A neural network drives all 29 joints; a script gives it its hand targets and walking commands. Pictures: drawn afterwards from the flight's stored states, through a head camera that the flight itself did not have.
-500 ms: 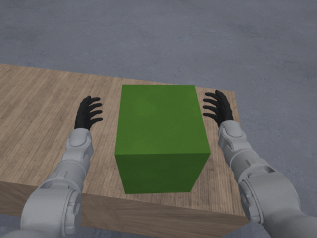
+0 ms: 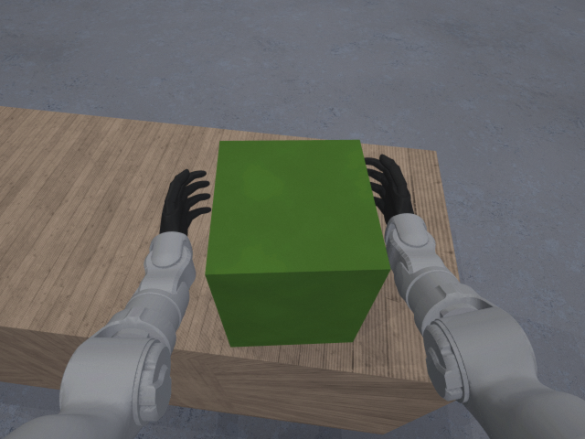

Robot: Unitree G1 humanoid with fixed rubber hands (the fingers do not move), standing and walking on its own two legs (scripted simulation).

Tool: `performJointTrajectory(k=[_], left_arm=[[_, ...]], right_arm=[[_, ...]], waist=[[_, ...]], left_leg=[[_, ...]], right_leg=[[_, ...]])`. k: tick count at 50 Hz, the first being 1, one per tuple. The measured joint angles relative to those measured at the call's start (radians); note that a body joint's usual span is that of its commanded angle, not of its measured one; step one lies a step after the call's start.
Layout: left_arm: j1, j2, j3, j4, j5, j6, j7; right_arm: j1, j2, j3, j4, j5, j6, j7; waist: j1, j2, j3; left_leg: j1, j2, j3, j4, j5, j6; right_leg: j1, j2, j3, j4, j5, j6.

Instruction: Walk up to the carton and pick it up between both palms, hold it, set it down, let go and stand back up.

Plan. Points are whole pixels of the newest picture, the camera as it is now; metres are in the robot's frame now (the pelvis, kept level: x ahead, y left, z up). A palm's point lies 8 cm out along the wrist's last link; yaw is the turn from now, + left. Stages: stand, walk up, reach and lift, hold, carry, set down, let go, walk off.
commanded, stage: reach and lift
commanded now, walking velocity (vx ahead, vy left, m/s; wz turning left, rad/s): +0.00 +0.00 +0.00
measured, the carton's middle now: (291, 249) +0.38 +0.05 +0.00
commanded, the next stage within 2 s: none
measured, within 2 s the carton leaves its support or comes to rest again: leaves its support in 1.82 s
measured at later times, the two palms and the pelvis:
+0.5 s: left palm (184, 226) +0.37 +0.20 +0.05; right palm (390, 211) +0.42 -0.09 +0.08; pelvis +0.01 +0.00 +0.02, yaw +0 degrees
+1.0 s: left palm (186, 227) +0.37 +0.20 +0.05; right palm (394, 217) +0.41 -0.09 +0.07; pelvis +0.02 +0.01 +0.02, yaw +0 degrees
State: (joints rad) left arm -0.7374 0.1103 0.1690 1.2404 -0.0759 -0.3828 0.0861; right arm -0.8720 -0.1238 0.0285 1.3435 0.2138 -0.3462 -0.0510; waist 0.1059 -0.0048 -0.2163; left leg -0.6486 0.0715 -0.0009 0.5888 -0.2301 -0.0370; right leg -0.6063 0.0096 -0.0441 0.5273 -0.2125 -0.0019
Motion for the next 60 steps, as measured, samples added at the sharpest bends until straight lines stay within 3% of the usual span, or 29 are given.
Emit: performJointTrajectory(k=[7,15,23,28,43,60], left_arm=[[-0.014,-0.050,0.080,-0.013,0.098,0.014,0.034],[0.020,-0.082,0.141,-0.081,0.185,0.029,0.054],[0.089,-0.151,0.308,-0.198,0.345,0.039,0.028],[0.145,-0.184,0.332,-0.296,0.408,0.063,-0.002],[0.204,-0.220,0.309,-0.427,0.451,0.146,-0.023],[0.206,-0.221,0.314,-0.435,0.454,0.142,-0.030]], right_arm=[[0.003,0.044,-0.103,-0.014,-0.105,0.012,-0.042],[0.029,0.073,-0.206,-0.061,-0.218,0.016,-0.052],[0.104,0.154,-0.416,-0.192,-0.486,0.016,-0.022],[0.161,0.183,-0.463,-0.255,-0.564,-0.006,-0.003],[0.234,0.200,-0.462,-0.332,-0.566,0.004,0.014],[0.233,0.201,-0.458,-0.326,-0.561,-0.013,0.006]], waist=[[-0.007,-0.006,0.027],[-0.007,-0.002,0.064],[-0.020,-0.009,0.121],[-0.030,-0.015,0.157],[-0.021,-0.037,0.175],[-0.023,-0.039,0.171]], left_leg=[[0.044,0.000,0.002,-0.030,0.013,-0.001],[0.103,-0.001,0.011,-0.074,0.027,0.003],[0.231,-0.011,0.019,-0.169,0.055,0.008],[0.317,-0.020,0.021,-0.218,0.064,0.010],[0.368,-0.022,0.027,-0.262,0.072,0.011],[0.363,-0.023,0.030,-0.270,0.080,0.012]], right_leg=[[0.045,0.001,0.002,-0.035,0.015,0.000],[0.105,0.000,0.009,-0.085,0.036,0.002],[0.231,-0.007,0.013,-0.178,0.063,0.007],[0.315,-0.015,0.012,-0.218,0.067,0.010],[0.361,-0.017,0.016,-0.257,0.073,0.010],[0.355,-0.018,0.017,-0.263,0.081,0.011]])
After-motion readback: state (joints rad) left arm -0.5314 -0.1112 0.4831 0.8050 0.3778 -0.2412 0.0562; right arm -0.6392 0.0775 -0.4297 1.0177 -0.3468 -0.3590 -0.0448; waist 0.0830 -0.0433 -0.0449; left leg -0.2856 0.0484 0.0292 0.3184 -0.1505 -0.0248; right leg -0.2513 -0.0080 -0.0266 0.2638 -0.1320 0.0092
